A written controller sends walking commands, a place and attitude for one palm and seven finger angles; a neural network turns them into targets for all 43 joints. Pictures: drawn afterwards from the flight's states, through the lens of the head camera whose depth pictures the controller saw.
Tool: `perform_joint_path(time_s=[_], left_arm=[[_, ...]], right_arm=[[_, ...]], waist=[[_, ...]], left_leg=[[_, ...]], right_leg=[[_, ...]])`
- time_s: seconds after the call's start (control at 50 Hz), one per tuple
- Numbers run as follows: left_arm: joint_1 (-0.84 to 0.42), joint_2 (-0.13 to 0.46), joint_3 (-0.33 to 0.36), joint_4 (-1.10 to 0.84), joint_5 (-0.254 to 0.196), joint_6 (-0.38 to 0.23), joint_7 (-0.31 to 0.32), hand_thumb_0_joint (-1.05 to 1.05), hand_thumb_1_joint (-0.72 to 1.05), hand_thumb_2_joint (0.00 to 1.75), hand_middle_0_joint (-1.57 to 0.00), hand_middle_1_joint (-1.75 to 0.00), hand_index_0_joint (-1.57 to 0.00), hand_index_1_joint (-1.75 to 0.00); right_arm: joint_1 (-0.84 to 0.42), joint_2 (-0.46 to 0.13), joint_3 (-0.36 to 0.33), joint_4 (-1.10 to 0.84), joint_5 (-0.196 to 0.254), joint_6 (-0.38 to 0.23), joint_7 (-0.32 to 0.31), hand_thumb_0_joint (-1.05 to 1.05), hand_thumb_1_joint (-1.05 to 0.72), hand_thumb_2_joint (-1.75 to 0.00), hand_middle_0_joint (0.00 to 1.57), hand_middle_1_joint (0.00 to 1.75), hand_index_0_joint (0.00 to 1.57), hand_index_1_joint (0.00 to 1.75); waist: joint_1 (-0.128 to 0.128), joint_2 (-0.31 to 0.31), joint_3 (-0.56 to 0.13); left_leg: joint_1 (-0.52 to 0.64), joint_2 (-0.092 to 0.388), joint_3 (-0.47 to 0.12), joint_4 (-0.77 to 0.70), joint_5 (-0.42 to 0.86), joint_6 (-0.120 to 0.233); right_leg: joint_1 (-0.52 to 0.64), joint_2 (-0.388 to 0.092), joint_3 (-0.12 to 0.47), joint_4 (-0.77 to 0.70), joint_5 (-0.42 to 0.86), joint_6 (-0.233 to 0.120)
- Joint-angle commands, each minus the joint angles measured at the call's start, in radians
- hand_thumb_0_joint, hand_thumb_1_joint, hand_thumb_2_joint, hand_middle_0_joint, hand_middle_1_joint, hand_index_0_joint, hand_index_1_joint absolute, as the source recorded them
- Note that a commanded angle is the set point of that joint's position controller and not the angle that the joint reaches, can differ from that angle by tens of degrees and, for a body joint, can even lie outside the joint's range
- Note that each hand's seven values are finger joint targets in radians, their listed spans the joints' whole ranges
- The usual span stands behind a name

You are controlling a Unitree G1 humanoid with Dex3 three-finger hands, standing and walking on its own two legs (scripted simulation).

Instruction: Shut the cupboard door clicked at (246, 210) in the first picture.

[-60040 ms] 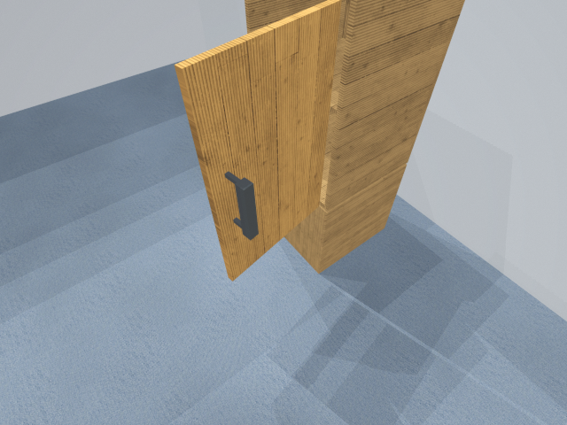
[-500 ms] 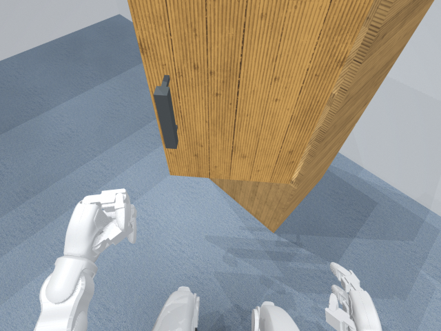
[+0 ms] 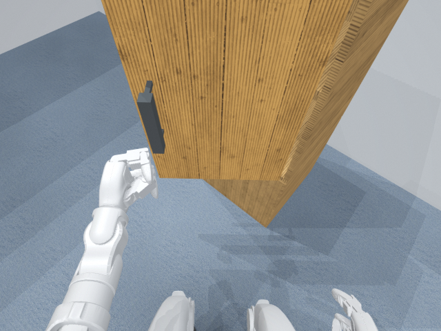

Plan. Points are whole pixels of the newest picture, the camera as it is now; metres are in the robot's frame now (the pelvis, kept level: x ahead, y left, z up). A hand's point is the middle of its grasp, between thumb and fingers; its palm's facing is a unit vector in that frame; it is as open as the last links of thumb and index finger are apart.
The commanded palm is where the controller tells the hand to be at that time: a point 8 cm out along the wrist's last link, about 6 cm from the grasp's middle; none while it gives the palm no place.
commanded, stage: bring the fist close to the handle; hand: left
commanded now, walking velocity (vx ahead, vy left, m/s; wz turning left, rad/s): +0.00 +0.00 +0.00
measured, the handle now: (154, 118) +0.52 +0.15 +0.04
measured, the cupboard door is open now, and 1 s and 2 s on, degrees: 40 38 19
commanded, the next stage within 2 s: push the door shut along its arc in 0.62 s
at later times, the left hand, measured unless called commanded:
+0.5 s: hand (163, 157) +0.42 +0.12 +0.04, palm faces +0.00 -1.00 -0.02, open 3.1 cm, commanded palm +0.40 +0.17 +0.04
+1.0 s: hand (162, 145) +0.45 +0.12 +0.05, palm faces -0.06 -1.00 -0.03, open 3.1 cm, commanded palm +0.43 +0.18 +0.04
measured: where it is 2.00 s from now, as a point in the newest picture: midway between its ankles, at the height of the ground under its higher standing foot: outside the picture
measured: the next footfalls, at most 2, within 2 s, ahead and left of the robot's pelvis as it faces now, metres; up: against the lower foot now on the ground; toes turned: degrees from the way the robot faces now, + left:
none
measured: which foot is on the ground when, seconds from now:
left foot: down 0.00-1.00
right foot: down 0.00-1.00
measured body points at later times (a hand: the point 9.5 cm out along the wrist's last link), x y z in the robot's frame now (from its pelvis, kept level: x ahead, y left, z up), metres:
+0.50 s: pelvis +0.00 -0.01 +0.00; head +0.10 -0.01 +0.44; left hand +0.42 +0.17 +0.05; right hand +0.06 -0.27 -0.12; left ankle +0.04 +0.11 -0.64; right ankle +0.01 -0.11 -0.64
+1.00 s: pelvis +0.00 -0.01 -0.01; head +0.10 +0.00 +0.43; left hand +0.44 +0.18 +0.05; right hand +0.08 -0.27 -0.12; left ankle +0.05 +0.11 -0.64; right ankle +0.01 -0.11 -0.64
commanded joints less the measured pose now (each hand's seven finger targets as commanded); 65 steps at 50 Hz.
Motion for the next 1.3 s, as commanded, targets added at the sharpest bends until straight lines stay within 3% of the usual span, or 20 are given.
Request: perform_joint_path(time_s=[0.0, 0.06, 0.2, 0.28, 0.32, 0.42, 0.56, 0.58, 0.64, 0.7, 0.8, 0.84, 0.96, 1.0, 1.04, 1.18, 1.2, 1.24, 1.26, 1.28], left_arm=[[-0.380, 0.121, 0.065, -0.112, 0.000, -0.088, 0.027, 0.00, 0.90, 0.90, -1.30, -1.50, -1.30, -1.50], [-0.425, 0.139, 0.089, -0.029, 0.004, -0.098, 0.029, 0.00, 0.90, 0.90, -1.30, -1.50, -1.30, -1.50], [-0.652, 0.152, 0.103, 0.129, 0.017, -0.133, 0.020, 0.00, 0.90, 0.90, -1.30, -1.50, -1.30, -1.50], [-0.588, 0.175, 0.143, 0.153, 0.018, -0.145, 0.009, 0.00, 0.90, 0.90, -1.30, -1.50, -1.30, -1.50], [-0.549, 0.172, 0.145, 0.143, 0.013, -0.145, 0.005, 0.00, 0.90, 0.90, -1.30, -1.50, -1.30, -1.50], [-0.620, 0.167, 0.128, 0.113, 0.020, -0.157, 0.020, 0.00, 0.90, 0.90, -1.30, -1.50, -1.30, -1.50], [-0.612, 0.184, 0.144, 0.136, 0.031, -0.194, 0.030, 0.00, 0.90, 0.90, -1.30, -1.50, -1.30, -1.50], [-0.627, 0.171, 0.131, 0.148, 0.030, -0.192, 0.026, 0.00, 0.90, 0.90, -1.30, -1.50, -1.30, -1.50], [-0.605, 0.207, 0.166, 0.171, 0.025, -0.185, 0.018, 0.00, 0.90, 0.90, -1.30, -1.50, -1.30, -1.50], [-0.635, 0.173, 0.135, 0.176, 0.022, -0.183, 0.010, 0.00, 0.90, 0.90, -1.30, -1.50, -1.30, -1.50], [-0.777, 0.192, 0.120, 0.216, 0.032, -0.192, -0.019, 0.00, 0.90, 0.90, -1.30, -1.50, -1.30, -1.50], [-0.791, 0.235, 0.153, 0.241, 0.026, -0.193, -0.033, 0.00, 0.90, 0.90, -1.30, -1.50, -1.30, -1.50], [-0.877, 0.263, 0.160, 0.312, 0.023, -0.174, -0.087, 0.00, 0.90, 0.90, -1.30, -1.50, -1.30, -1.50], [-0.891, 0.270, 0.167, 0.326, 0.016, -0.166, -0.101, 0.00, 0.90, 0.90, -1.30, -1.50, -1.30, -1.50], [-0.940, 0.251, 0.140, 0.320, 0.013, -0.165, -0.114, 0.00, 0.90, 0.90, -1.30, -1.50, -1.30, -1.50], [-1.092, 0.282, 0.130, 0.402, 0.025, -0.148, -0.135, 0.00, 0.90, 0.90, -1.30, -1.50, -1.30, -1.50], [-1.103, 0.303, 0.145, 0.403, 0.027, -0.148, -0.137, 0.00, 0.90, 0.90, -1.30, -1.50, -1.30, -1.50], [-1.143, 0.281, 0.119, 0.400, 0.026, -0.148, -0.145, 0.00, 0.90, 0.90, -1.30, -1.50, -1.30, -1.50], [-1.149, 0.304, 0.137, 0.411, 0.031, -0.147, -0.147, 0.00, 0.90, 0.90, -1.30, -1.50, -1.30, -1.50], [-1.150, 0.312, 0.144, 0.430, 0.032, -0.142, -0.147, 0.00, 0.90, 0.90, -1.30, -1.50, -1.30, -1.50]], right_arm=[[0.033, -0.136, -0.060, -0.097, -0.002, -0.023, -0.005, 0.00, -0.90, -0.90, 0.20, 0.30, 0.20, 0.30], [0.044, -0.135, -0.059, -0.085, -0.004, -0.012, -0.003, 0.00, -0.90, -0.90, 0.20, 0.30, 0.20, 0.30], [0.086, -0.138, -0.064, -0.047, -0.009, 0.004, 0.003, 0.00, -0.90, -0.90, 0.20, 0.30, 0.20, 0.30], [0.105, -0.141, -0.071, -0.058, -0.013, 0.017, 0.013, 0.00, -0.90, -0.90, 0.20, 0.30, 0.20, 0.30], [0.110, -0.140, -0.073, -0.065, -0.011, 0.027, 0.019, 0.00, -0.90, -0.90, 0.20, 0.30, 0.20, 0.30], [0.115, -0.140, -0.076, -0.060, -0.009, 0.039, 0.018, 0.00, -0.90, -0.90, 0.20, 0.30, 0.20, 0.30], [0.112, -0.141, -0.076, -0.045, -0.014, 0.034, 0.013, 0.00, -0.90, -0.90, 0.20, 0.30, 0.20, 0.30], [0.111, -0.139, -0.074, -0.042, -0.015, 0.035, 0.013, 0.00, -0.90, -0.90, 0.20, 0.30, 0.20, 0.30], [0.114, -0.144, -0.074, -0.053, -0.014, 0.039, 0.010, 0.00, -0.90, -0.90, 0.20, 0.30, 0.20, 0.30], [0.106, -0.140, -0.072, -0.049, -0.011, 0.041, 0.012, 0.00, -0.90, -0.90, 0.20, 0.30, 0.20, 0.30], [0.114, -0.145, -0.072, -0.028, -0.011, 0.041, 0.005, 0.00, -0.90, -0.90, 0.20, 0.30, 0.20, 0.30], [0.125, -0.153, -0.072, -0.030, -0.012, 0.041, 0.001, 0.00, -0.90, -0.90, 0.20, 0.30, 0.20, 0.30], [0.134, -0.156, -0.067, -0.022, -0.008, 0.049, 0.002, 0.00, -0.90, -0.90, 0.20, 0.30, 0.20, 0.30], [0.144, -0.159, -0.070, -0.022, -0.006, 0.052, 0.003, 0.00, -0.90, -0.90, 0.20, 0.30, 0.20, 0.30], [0.155, -0.160, -0.068, -0.022, -0.006, 0.051, 0.003, 0.00, -0.90, -0.90, 0.20, 0.30, 0.20, 0.30], [0.181, -0.177, -0.068, 0.015, -0.005, 0.049, 0.003, 0.00, -0.90, -0.90, 0.20, 0.30, 0.20, 0.30], [0.186, -0.182, -0.069, 0.016, -0.006, 0.049, 0.002, 0.00, -0.90, -0.90, 0.20, 0.30, 0.20, 0.30], [0.196, -0.181, -0.067, 0.012, -0.009, 0.043, 0.004, 0.00, -0.90, -0.90, 0.20, 0.30, 0.20, 0.30], [0.198, -0.186, -0.068, 0.021, -0.009, 0.043, 0.005, 0.00, -0.90, -0.90, 0.20, 0.30, 0.20, 0.30], [0.205, -0.188, -0.068, 0.022, -0.011, 0.043, 0.007, 0.00, -0.90, -0.90, 0.20, 0.30, 0.20, 0.30]], waist=[[-0.019, -0.007, -0.341], [-0.022, -0.017, -0.352], [-0.063, -0.020, -0.361], [-0.029, 0.002, -0.443], [-0.019, 0.012, -0.439], [-0.050, -0.031, -0.386], [-0.042, -0.003, -0.396], [-0.052, -0.010, -0.377], [-0.040, -0.029, -0.379], [-0.044, 0.002, -0.373], [-0.085, 0.003, -0.374], [-0.079, 0.003, -0.397], [-0.086, 0.043, -0.443], [-0.095, 0.023, -0.450], [-0.110, 0.059, -0.453], [-0.158, 0.053, -0.424], [-0.156, 0.045, -0.434], [-0.163, 0.099, -0.451], [-0.156, 0.110, -0.474], [-0.159, 0.094, -0.472]], left_leg=[[0.284, -0.021, -0.042, -0.152, 0.208, 0.006], [0.258, -0.024, -0.033, -0.143, 0.218, 0.009], [0.226, -0.026, -0.029, -0.123, 0.204, 0.012], [0.254, -0.027, -0.025, -0.125, 0.260, 0.011], [0.259, -0.027, -0.017, -0.132, 0.276, 0.009], [0.232, -0.025, -0.015, -0.142, 0.214, 0.016], [0.249, -0.028, -0.014, -0.142, 0.204, 0.014], [0.239, -0.028, -0.013, -0.141, 0.197, 0.016], [0.222, -0.031, -0.013, -0.144, 0.194, 0.018], [0.239, -0.028, -0.016, -0.146, 0.185, 0.013], [0.250, -0.026, -0.030, -0.123, 0.192, 0.017], [0.246, -0.028, -0.035, -0.115, 0.203, 0.018], [0.254, -0.025, -0.044, -0.094, 0.238, 0.016], [0.248, -0.023, -0.045, -0.086, 0.246, 0.018], [0.271, -0.023, -0.054, -0.083, 0.266, 0.020], [0.252, -0.014, -0.076, -0.072, 0.191, 0.021], [0.249, -0.014, -0.077, -0.071, 0.181, 0.022], [0.272, -0.017, -0.085, -0.072, 0.184, 0.022], [0.288, -0.014, -0.089, -0.069, 0.197, 0.018], [0.287, -0.012, -0.097, -0.070, 0.193, 0.017]], right_leg=[[0.111, 0.015, 0.036, -0.178, 0.277, -0.004], [0.129, 0.014, 0.045, -0.179, 0.302, -0.002], [0.104, 0.015, 0.057, -0.178, 0.306, 0.004], [0.142, 0.018, 0.057, -0.162, 0.361, 0.000], [0.156, 0.019, 0.056, -0.168, 0.381, -0.001], [0.142, 0.019, 0.063, -0.191, 0.328, 0.008], [0.129, 0.018, 0.065, -0.191, 0.311, 0.005], [0.126, 0.017, 0.066, -0.194, 0.310, 0.007], [0.150, 0.019, 0.069, -0.197, 0.306, 0.005], [0.122, 0.017, 0.065, -0.197, 0.292, 0.004], [0.075, 0.018, 0.063, -0.182, 0.297, 0.005], [0.082, 0.021, 0.064, -0.173, 0.301, 0.002], [0.059, 0.020, 0.062, -0.147, 0.324, -0.002], [0.062, 0.021, 0.063, -0.148, 0.330, 0.000], [0.030, 0.026, 0.056, -0.140, 0.334, -0.004], [-0.055, 0.027, 0.049, -0.147, 0.233, -0.005], [-0.054, 0.028, 0.052, -0.149, 0.221, -0.005], [-0.082, 0.030, 0.044, -0.138, 0.210, -0.012], [-0.091, 0.028, 0.042, -0.132, 0.215, -0.013], [-0.096, 0.031, 0.038, -0.130, 0.206, -0.014]])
